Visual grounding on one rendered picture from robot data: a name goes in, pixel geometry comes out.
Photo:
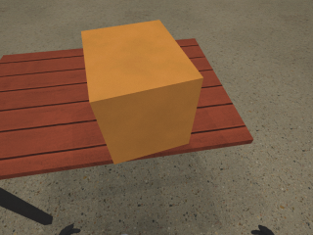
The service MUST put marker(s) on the left robot hand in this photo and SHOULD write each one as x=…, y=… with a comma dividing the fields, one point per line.
x=68, y=230

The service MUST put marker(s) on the right robot hand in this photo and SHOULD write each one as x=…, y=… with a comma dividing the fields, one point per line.
x=263, y=231

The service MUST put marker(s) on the table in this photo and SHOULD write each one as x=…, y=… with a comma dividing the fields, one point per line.
x=47, y=123

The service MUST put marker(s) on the carton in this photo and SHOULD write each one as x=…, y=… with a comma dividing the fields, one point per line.
x=142, y=88

